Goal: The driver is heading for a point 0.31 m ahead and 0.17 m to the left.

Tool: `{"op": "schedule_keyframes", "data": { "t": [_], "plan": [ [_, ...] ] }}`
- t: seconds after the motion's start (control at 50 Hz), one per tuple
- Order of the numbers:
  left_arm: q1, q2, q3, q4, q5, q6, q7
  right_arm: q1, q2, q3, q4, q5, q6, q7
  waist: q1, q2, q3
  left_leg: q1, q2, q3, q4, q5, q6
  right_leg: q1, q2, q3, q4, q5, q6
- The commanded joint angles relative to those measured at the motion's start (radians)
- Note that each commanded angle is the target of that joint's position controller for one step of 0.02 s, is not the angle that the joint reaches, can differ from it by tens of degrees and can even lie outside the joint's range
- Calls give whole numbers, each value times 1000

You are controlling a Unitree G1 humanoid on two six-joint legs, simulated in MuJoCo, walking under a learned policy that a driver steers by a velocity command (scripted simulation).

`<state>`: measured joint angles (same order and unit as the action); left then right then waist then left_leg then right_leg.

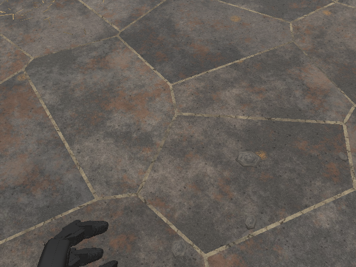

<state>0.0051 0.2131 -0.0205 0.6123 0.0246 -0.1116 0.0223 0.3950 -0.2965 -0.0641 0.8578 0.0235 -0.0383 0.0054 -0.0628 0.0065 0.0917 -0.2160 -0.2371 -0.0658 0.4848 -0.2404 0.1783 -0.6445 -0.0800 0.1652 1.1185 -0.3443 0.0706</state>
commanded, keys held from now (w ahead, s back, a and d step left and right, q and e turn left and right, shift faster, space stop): q+shift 0.60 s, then shift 0.40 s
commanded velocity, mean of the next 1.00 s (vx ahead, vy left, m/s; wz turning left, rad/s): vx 0.11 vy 0.00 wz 0.78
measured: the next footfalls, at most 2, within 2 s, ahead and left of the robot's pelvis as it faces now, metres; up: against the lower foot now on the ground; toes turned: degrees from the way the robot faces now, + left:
right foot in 0.16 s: +0.36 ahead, -0.14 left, +0.00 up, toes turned +22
left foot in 0.58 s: +0.18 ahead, +0.07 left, +0.00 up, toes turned +41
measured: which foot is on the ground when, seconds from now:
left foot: down 0.00-0.14, up 0.16-0.56, down 0.58-1.00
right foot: up 0.00-0.14, down 0.16-0.60, up 0.62-0.96, down 0.98-1.00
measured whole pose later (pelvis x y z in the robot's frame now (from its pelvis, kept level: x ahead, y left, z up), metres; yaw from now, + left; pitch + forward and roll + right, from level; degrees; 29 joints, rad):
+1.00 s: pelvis +0.22 -0.05 +0.00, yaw +46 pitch +2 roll -1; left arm 0.14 0.25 0.06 0.72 0.01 0.01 0.00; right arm 0.13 -0.26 -0.04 0.62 -0.01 0.03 -0.02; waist 0.01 0.02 0.00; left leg -0.36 -0.06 -0.11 0.63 -0.30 0.02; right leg -0.30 0.00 -0.01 0.56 -0.29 0.02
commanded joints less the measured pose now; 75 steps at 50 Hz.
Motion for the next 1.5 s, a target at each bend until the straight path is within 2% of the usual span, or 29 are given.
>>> {"op": "schedule_keyframes", "data": {
  "t": [0.02,0.08,0.14,0.16,0.18,0.2,0.22,0.24,0.3,0.34,0.4,0.56,0.58,0.6,0.62,0.64,0.66,0.7,0.72,0.82,0.9,0.96,0.98,1.0,1.02,1.04,1.12,1.24,1.5],
  "plan": [
    [-21,90,41,-82,-8,-17,15,-141,-182,-53,-136,29,-26,-35,67,-74,-111,-202,138,-223,-114,667,32,265,147,-136,-438,214,26],
    [-35,105,63,-101,-44,-7,6,-36,-157,-60,-106,19,30,-60,19,48,-201,-135,103,-284,-1,461,-93,414,247,-137,-643,475,24],
    [181,161,102,-56,-28,0,13,-154,-75,-43,-176,11,36,-59,156,107,-289,-161,47,-257,333,288,-183,700,136,-55,-782,703,-26],
    [303,177,99,-31,-10,8,20,-106,35,-10,-204,-28,41,-54,158,-34,-432,-301,2,-178,626,-382,-203,955,-128,160,-635,993,-120],
    [308,193,86,-61,35,21,14,54,24,-1,-226,-30,38,-42,80,-217,-540,-378,1,-178,868,-600,-230,1023,-346,453,-586,1378,-259],
    [228,242,108,-47,14,30,6,182,-81,-16,-235,3,44,-17,0,-304,-595,-459,109,-177,1094,-493,-261,1012,-502,649,-609,1031,-434],
    [109,188,108,-85,3,40,15,97,-146,-33,-221,19,62,-16,17,-188,-492,-531,193,-113,1126,-356,-278,901,-401,552,-687,574,-426],
    [61,116,85,-104,0,57,27,-27,-180,-47,-232,13,78,-25,46,-78,-360,-527,229,-66,1057,-247,-280,724,-283,371,-743,318,-346],
    [23,148,91,-61,-1,81,28,-125,-111,-37,-289,2,100,-40,27,-54,-151,-388,266,8,826,-182,-270,370,-117,72,-828,383,-263],
    [64,179,109,-21,3,78,24,-144,-54,-21,-314,0,87,-40,39,-102,-180,-374,286,34,711,-174,-263,401,-134,9,-847,504,-296],
    [57,204,124,-2,-4,81,22,-166,-82,-24,-320,-2,88,-32,41,-106,-246,-329,335,22,593,-97,-245,447,-209,-20,-858,474,-326],
    [49,253,153,39,-38,98,2,-188,-127,-56,-316,-1,119,3,27,-134,-209,-59,284,142,146,-21,-146,409,-222,-227,-777,175,-208],
    [85,223,148,54,-41,104,0,-141,-147,-72,-295,-2,121,-3,19,-90,-206,29,256,128,72,-6,-112,354,-189,-267,-688,94,-158],
    [127,180,140,71,-35,115,-6,-75,-220,-97,-283,-3,117,-16,11,100,-151,131,364,-90,-92,140,-32,183,-95,-356,-447,-58,-66],
    [70,156,128,-14,0,112,-1,-93,-351,-115,-313,-26,104,-28,40,359,-134,186,599,-535,-168,208,160,-153,74,-316,-183,-300,12],
    [-31,195,138,-28,-2,102,6,-124,-287,-101,-335,-56,74,-23,-18,220,-172,122,594,-503,-191,217,186,-154,73,-133,-23,-273,-11],
    [-8,204,142,-19,-22,102,8,-178,-255,-85,-334,-60,53,-26,28,187,-173,92,558,-404,-185,211,132,-139,60,-106,9,-170,-36],
    [72,214,149,35,-9,110,20,-278,-171,-59,-346,-23,47,-34,73,126,-197,55,486,-266,-130,260,40,-78,38,-116,2,-30,-28],
    [86,207,148,43,-4,112,17,-290,-149,-46,-348,-26,49,-40,84,132,-215,9,460,-224,-114,346,35,-8,49,-133,36,-1,-16],
    [62,131,109,33,-25,116,-4,-254,-134,-35,-325,-32,58,-47,54,133,-220,30,424,-187,-68,372,35,97,57,-145,-193,39,0],
    [68,145,104,28,-34,117,-20,-238,-135,-32,-308,-34,65,-34,29,163,-203,-3,450,-255,-41,369,61,225,64,-157,-356,-28,-16],
    [131,118,97,48,-27,107,-30,-261,-91,-13,-293,-16,64,-30,84,132,-174,-65,393,-258,-1,273,1,407,73,-177,-685,197,-51],
    [144,148,99,45,-6,102,-28,-225,-59,-5,-287,-27,57,-32,67,69,-185,-109,337,-236,40,145,-60,496,2,-98,-719,351,-76],
    [142,236,115,33,10,99,-22,-149,-42,-3,-283,-46,47,-28,3,-136,-208,-174,226,-134,165,-75,-127,554,-156,42,-699,589,-150],
    [100,179,98,47,13,96,-24,-186,-58,-8,-289,-46,43,-30,-1,-250,-191,-136,219,-62,142,-172,-177,418,-220,134,-748,493,-268],
    [43,128,83,29,5,90,-25,-206,-88,-17,-278,-46,44,-33,0,-198,-163,-75,245,-51,119,-119,-193,383,-177,93,-756,397,-260],
    [85,145,86,40,-10,78,-19,-254,-50,-15,-269,-45,66,-23,45,-100,-130,-24,246,-70,38,61,-166,362,-46,-43,-733,128,-131],
    [120,117,78,41,-13,87,-15,-234,-31,-16,-240,-40,48,-20,71,-6,-134,-45,257,-92,6,116,-153,415,-1,-102,-669,145,-115],
    [135,95,73,76,-16,83,-19,-193,-18,-18,-204,-38,42,-39,65,3,-124,-6,263,-98,5,163,-158,403,22,-125,-660,172,-103]
  ]
}}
